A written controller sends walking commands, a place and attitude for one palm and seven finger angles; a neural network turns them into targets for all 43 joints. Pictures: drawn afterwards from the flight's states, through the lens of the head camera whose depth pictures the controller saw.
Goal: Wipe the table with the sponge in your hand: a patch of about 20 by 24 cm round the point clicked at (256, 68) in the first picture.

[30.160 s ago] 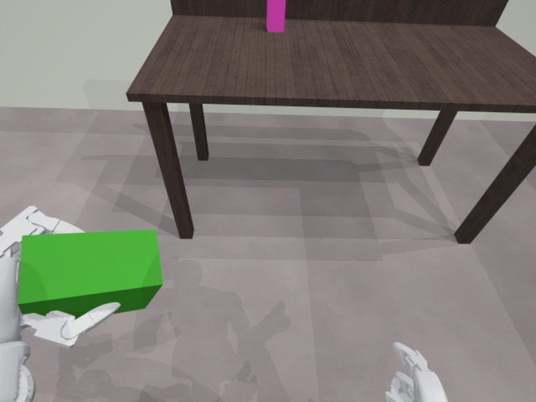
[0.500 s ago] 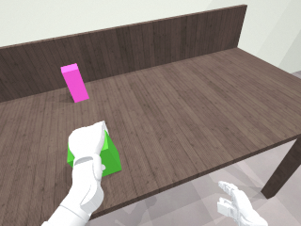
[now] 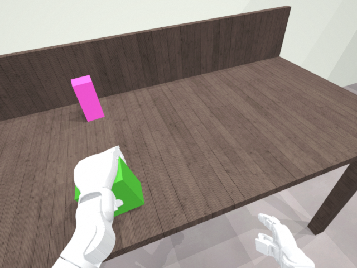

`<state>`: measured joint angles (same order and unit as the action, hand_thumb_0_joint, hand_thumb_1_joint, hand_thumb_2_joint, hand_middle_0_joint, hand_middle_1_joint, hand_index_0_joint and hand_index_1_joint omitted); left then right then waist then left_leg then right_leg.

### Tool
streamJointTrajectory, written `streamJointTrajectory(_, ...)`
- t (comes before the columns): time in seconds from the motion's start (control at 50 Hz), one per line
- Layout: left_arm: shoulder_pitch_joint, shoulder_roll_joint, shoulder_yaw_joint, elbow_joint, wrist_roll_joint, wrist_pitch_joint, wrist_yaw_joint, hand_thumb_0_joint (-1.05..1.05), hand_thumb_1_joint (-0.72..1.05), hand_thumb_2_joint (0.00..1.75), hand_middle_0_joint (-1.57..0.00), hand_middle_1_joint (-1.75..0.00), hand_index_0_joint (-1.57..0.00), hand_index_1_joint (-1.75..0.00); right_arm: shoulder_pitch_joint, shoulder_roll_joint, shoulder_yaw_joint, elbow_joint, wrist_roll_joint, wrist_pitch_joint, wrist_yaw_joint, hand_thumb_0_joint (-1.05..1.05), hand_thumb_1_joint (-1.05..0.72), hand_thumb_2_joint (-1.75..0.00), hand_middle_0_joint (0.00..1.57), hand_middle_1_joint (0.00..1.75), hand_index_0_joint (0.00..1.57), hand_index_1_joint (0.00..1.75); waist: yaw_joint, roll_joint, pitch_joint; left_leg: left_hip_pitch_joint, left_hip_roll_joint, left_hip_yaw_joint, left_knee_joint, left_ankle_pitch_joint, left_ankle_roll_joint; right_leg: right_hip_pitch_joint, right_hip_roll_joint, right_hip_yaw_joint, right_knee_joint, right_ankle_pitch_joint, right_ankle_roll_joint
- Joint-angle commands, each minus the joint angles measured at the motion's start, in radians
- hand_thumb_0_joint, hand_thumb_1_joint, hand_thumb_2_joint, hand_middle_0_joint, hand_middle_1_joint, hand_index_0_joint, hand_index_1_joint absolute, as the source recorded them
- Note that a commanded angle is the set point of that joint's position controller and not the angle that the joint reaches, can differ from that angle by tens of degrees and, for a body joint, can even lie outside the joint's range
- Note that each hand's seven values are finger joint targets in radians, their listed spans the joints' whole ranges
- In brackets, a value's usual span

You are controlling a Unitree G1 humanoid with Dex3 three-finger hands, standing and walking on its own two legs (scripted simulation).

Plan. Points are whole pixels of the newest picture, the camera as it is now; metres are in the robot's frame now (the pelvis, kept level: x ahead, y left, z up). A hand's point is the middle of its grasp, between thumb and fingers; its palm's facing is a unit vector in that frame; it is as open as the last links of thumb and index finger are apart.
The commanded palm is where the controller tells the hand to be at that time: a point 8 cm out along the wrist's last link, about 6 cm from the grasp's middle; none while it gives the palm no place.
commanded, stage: slide back across to the middle lane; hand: left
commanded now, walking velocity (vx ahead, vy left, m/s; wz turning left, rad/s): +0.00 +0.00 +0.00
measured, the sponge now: (115, 193) +0.27 +0.20 +0.04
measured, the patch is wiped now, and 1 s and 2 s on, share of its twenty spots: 0.95 0.95 0.95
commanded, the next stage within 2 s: wipe forward along the middle lane in 0.42 s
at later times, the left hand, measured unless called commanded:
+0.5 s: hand (86, 197) +0.23 +0.23 +0.09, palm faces +0.14 -0.21 -0.97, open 10.3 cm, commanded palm +0.18 +0.24 +0.13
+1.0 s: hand (81, 188) +0.26 +0.26 +0.08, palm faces +0.01 -0.07 -1.00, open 10.2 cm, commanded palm +0.24 +0.26 +0.11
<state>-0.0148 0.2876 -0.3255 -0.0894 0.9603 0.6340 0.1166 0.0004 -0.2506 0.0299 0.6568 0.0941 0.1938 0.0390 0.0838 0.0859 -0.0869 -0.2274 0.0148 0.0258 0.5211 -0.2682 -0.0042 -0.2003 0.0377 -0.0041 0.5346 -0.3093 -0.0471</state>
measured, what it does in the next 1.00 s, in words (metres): stands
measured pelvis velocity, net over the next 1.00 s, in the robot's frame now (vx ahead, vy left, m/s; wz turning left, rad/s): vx -0.01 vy -0.01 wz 0.02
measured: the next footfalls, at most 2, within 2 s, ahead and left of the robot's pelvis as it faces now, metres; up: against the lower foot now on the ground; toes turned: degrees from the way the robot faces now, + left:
none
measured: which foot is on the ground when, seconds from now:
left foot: down 0.00-1.00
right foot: down 0.00-1.00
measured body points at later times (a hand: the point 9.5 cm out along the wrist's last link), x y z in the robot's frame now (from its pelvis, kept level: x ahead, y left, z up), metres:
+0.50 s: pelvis -0.01 +0.00 +0.00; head -0.05 -0.04 +0.45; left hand +0.21 +0.24 +0.14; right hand +0.24 -0.20 -0.07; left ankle +0.01 +0.13 -0.73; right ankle -0.01 -0.09 -0.73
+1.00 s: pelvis -0.01 -0.01 +0.00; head -0.04 -0.05 +0.45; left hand +0.25 +0.26 +0.13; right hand +0.23 -0.21 -0.08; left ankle +0.01 +0.13 -0.73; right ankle -0.01 -0.09 -0.73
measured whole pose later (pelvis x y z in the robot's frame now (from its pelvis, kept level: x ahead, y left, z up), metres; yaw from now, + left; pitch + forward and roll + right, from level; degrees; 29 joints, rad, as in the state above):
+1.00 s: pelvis -0.01 -0.01 +0.00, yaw +1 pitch -1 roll +0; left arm -0.09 0.38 -0.18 0.12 0.98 0.47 0.04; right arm 0.04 -0.26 0.04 0.68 0.08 0.08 -0.06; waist 0.09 0.09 -0.07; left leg -0.25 0.01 0.00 0.50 -0.23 -0.01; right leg -0.21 0.04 -0.03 0.50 -0.28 -0.05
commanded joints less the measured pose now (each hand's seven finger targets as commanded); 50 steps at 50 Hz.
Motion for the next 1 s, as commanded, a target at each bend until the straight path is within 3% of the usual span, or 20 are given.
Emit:
streamJointTrajectory(0.0, -0.047, 0.1, 0.083, -0.161, -0.022, -0.009, -0.016, 0.0, 0.1, 1.3, -1.2, -1.6, -1.2, -1.6, -0.293, -0.084, -0.024, -0.223, -0.001, -0.077, -0.006, 0.0, -0.9, -0.9, 0.2, 0.3, 0.2, 0.3, 0.025, -0.136, -0.11, 0.063, -0.041, -0.042, -0.033, 0.241, 0.047, 0.039, -0.001, 0.081, -0.099, 0.323, -0.02)
streamJointTrajectory(0.02, -0.041, 0.17, 0.155, -0.182, -0.025, -0.016, -0.009, 0.0, 0.1, 1.3, -1.2, -1.6, -1.2, -1.6, -0.287, -0.091, -0.029, -0.217, -0.005, -0.078, -0.009, 0.0, -0.9, -0.9, 0.2, 0.3, 0.2, 0.3, 0.031, -0.129, -0.108, 0.068, -0.037, -0.05, -0.034, 0.244, 0.046, 0.043, 0.003, 0.094, -0.101, 0.325, -0.026)
streamJointTrajectory(0.08, 0.007, 0.132, 0.123, -0.201, -0.03, -0.022, -0.016, 0.0, 0.1, 1.3, -1.2, -1.6, -1.2, -1.6, -0.284, -0.084, -0.024, -0.224, -0.006, -0.082, -0.014, 0.0, -0.9, -0.9, 0.2, 0.3, 0.2, 0.3, 0.026, -0.13, -0.087, 0.074, -0.038, -0.047, -0.034, 0.253, 0.047, 0.034, 0.0, 0.09, -0.108, 0.327, -0.022)
streamJointTrajectory(0.12, -0.003, 0.195, 0.183, -0.217, -0.025, -0.033, -0.012, 0.0, 0.1, 1.3, -1.2, -1.6, -1.2, -1.6, -0.28, -0.095, -0.027, -0.214, -0.012, -0.085, -0.023, 0.0, -0.9, -0.9, 0.2, 0.3, 0.2, 0.3, 0.028, -0.109, -0.076, 0.077, -0.036, -0.053, -0.041, 0.23, 0.045, 0.023, 0.004, 0.112, -0.118, 0.288, -0.028)
streamJointTrajectory(0.14, 0.0, 0.143, 0.135, -0.235, -0.027, -0.033, -0.014, 0.0, 0.1, 1.3, -1.2, -1.6, -1.2, -1.6, -0.278, -0.086, -0.023, -0.228, -0.01, -0.086, -0.024, 0.0, -0.9, -0.9, 0.2, 0.3, 0.2, 0.3, 0.025, -0.092, -0.089, 0.077, -0.038, -0.047, -0.043, 0.232, 0.048, 0.03, 0.0, 0.093, -0.115, 0.285, -0.025)
streamJointTrajectory(0.22, 0.03, 0.236, 0.235, -0.224, -0.026, -0.049, -0.008, 0.0, 0.1, 1.3, -1.2, -1.6, -1.2, -1.6, -0.271, -0.099, -0.027, -0.209, -0.016, -0.097, -0.035, 0.0, -0.9, -0.9, 0.2, 0.3, 0.2, 0.3, 0.033, -0.109, -0.083, 0.081, -0.038, -0.055, -0.039, 0.228, 0.045, 0.03, 0.003, 0.123, -0.124, 0.289, -0.03)
streamJointTrajectory(0.28, 0.077, 0.179, 0.187, -0.227, -0.029, -0.053, -0.015, 0.0, 0.1, 1.3, -1.2, -1.6, -1.2, -1.6, -0.27, -0.092, -0.023, -0.219, -0.014, -0.103, -0.036, 0.0, -0.9, -0.9, 0.2, 0.3, 0.2, 0.3, 0.03, -0.1, -0.071, 0.079, -0.038, -0.054, -0.041, 0.23, 0.045, 0.021, 0.0, 0.105, -0.126, 0.275, -0.026)
streamJointTrajectory(0.32, 0.065, 0.234, 0.241, -0.238, -0.028, -0.062, -0.012, 0.0, 0.1, 1.3, -1.2, -1.6, -1.2, -1.6, -0.271, -0.1, -0.027, -0.211, -0.018, -0.107, -0.04, 0.0, -0.9, -0.9, 0.2, 0.3, 0.2, 0.3, 0.033, -0.091, -0.076, 0.08, -0.037, -0.06, -0.046, 0.209, 0.044, 0.02, 0.003, 0.121, -0.133, 0.239, -0.031)
streamJointTrajectory(0.34, 0.075, 0.187, 0.199, -0.246, -0.027, -0.061, -0.014, 0.0, 0.1, 1.3, -1.2, -1.6, -1.2, -1.6, -0.267, -0.091, -0.024, -0.224, -0.018, -0.109, -0.04, 0.0, -0.9, -0.9, 0.2, 0.3, 0.2, 0.3, 0.033, -0.093, -0.085, 0.075, -0.039, -0.055, -0.046, 0.214, 0.048, 0.027, 0.0, 0.099, -0.127, 0.243, -0.027)
streamJointTrajectory(0.42, 0.094, 0.249, 0.262, -0.239, -0.029, -0.079, -0.014, 0.0, 0.1, 1.3, -1.2, -1.6, -1.2, -1.6, -0.27, -0.099, -0.026, -0.209, -0.021, -0.12, -0.045, 0.0, -0.9, -0.9, 0.2, 0.3, 0.2, 0.3, 0.038, -0.089, -0.066, 0.082, -0.038, -0.062, -0.046, 0.203, 0.045, 0.015, 0.0, 0.121, -0.141, 0.23, -0.03)
streamJointTrajectory(0.44, 0.108, 0.214, 0.235, -0.237, -0.032, -0.077, -0.016, 0.0, 0.1, 1.3, -1.2, -1.6, -1.2, -1.6, -0.264, -0.093, -0.024, -0.219, -0.02, -0.12, -0.047, 0.0, -0.9, -0.9, 0.2, 0.3, 0.2, 0.3, 0.038, -0.1, -0.064, 0.075, -0.041, -0.056, -0.045, 0.201, 0.048, 0.019, -0.002, 0.105, -0.137, 0.227, -0.024)
streamJointTrajectory(0.52, -0.004, 0.278, 0.278, -0.178, -0.019, -0.082, -0.018, 0.0, 0.1, 1.3, -1.2, -1.6, -1.2, -1.6, -0.265, -0.107, -0.023, -0.194, -0.023, -0.129, -0.068, 0.0, -0.9, -0.9, 0.2, 0.3, 0.2, 0.3, 0.023, -0.108, -0.012, 0.078, -0.039, -0.061, -0.054, 0.138, 0.046, -0.039, -0.002, 0.133, -0.18, 0.103, -0.025)
streamJointTrajectory(0.54, -0.027, 0.23, 0.232, -0.162, -0.015, -0.078, -0.021, 0.0, 0.1, 1.3, -1.2, -1.6, -1.2, -1.6, -0.26, -0.1, -0.019, -0.2, -0.02, -0.133, -0.07, 0.0, -0.9, -0.9, 0.2, 0.3, 0.2, 0.3, 0.021, -0.079, -0.024, 0.075, -0.041, -0.057, -0.057, 0.137, 0.048, -0.035, -0.003, 0.109, -0.173, 0.104, -0.024)
streamJointTrajectory(0.62, -0.096, 0.275, 0.259, -0.062, 0.008, -0.083, -0.032, 0.0, 0.1, 1.3, -1.2, -1.6, -1.2, -1.6, -0.252, -0.113, -0.019, -0.173, -0.021, -0.144, -0.083, 0.0, -0.9, -0.9, 0.2, 0.3, 0.2, 0.3, 0.018, -0.105, -0.02, 0.066, -0.042, -0.062, -0.069, 0.11, 0.044, -0.046, -0.002, 0.116, -0.18, 0.072, -0.026)
streamJointTrajectory(0.64, -0.112, 0.22, 0.207, -0.068, 0.014, -0.085, -0.038, 0.0, 0.1, 1.3, -1.2, -1.6, -1.2, -1.6, -0.254, -0.105, -0.019, -0.185, -0.019, -0.149, -0.084, 0.0, -0.9, -0.9, 0.2, 0.3, 0.2, 0.3, 0.017, -0.093, -0.048, 0.069, -0.047, -0.055, -0.062, 0.123, 0.048, -0.033, -0.003, 0.098, -0.17, 0.098, -0.023)
streamJointTrajectory(0.72, -0.172, 0.288, 0.252, 0.039, 0.039, -0.092, -0.047, 0.0, 0.1, 1.3, -1.2, -1.6, -1.2, -1.6, -0.239, -0.116, -0.017, -0.16, -0.022, -0.156, -0.089, 0.0, -0.9, -0.9, 0.2, 0.3, 0.2, 0.3, 0.02, -0.108, -0.049, 0.053, -0.049, -0.061, -0.069, 0.109, 0.044, -0.034, -0.003, 0.106, -0.168, 0.089, -0.025)
streamJointTrajectory(0.76, -0.17, 0.239, 0.22, 0.062, 0.031, -0.106, -0.056, 0.0, 0.1, 1.3, -1.2, -1.6, -1.2, -1.6, -0.234, -0.107, -0.016, -0.169, -0.018, -0.163, -0.089, 0.0, -0.9, -0.9, 0.2, 0.3, 0.2, 0.3, 0.018, -0.136, -0.063, 0.047, -0.051, -0.056, -0.066, 0.12, 0.046, -0.025, -0.007, 0.084, -0.16, 0.116, -0.018)
streamJointTrajectory(0.82, -0.184, 0.293, 0.276, 0.091, 0.02, -0.138, -0.057, 0.0, 0.1, 1.3, -1.2, -1.6, -1.2, -1.6, -0.209, -0.121, -0.023, -0.157, -0.024, -0.166, -0.093, 0.0, -0.9, -0.9, 0.2, 0.3, 0.2, 0.3, 0.018, -0.145, -0.077, 0.046, -0.052, -0.059, -0.061, 0.129, 0.046, -0.014, -0.005, 0.1, -0.156, 0.16, -0.021)
streamJointTrajectory(0.84, -0.189, 0.233, 0.227, 0.093, 0.015, -0.143, -0.06, 0.0, 0.1, 1.3, -1.2, -1.6, -1.2, -1.6, -0.209, -0.113, -0.021, -0.171, -0.022, -0.167, -0.095, 0.0, -0.9, -0.9, 0.2, 0.3, 0.2, 0.3, 0.012, -0.142, -0.073, 0.041, -0.054, -0.05, -0.058, 0.13, 0.049, -0.014, -0.008, 0.081, -0.155, 0.169, -0.015)
streamJointTrajectory(0.98, -0.298, 0.257, 0.239, 0.238, 0.022, -0.177, -0.052, 0.0, 0.1, 1.3, -1.2, -1.6, -1.2, -1.6, -0.16, -0.124, -0.027, -0.142, -0.017, -0.173, -0.11, 0.0, -0.9, -0.9, 0.2, 0.3, 0.2, 0.3, -0.008, -0.161, -0.038, 0.015, -0.054, -0.049, -0.058, 0.091, 0.048, -0.062, -0.007, 0.074, -0.168, 0.127, -0.011)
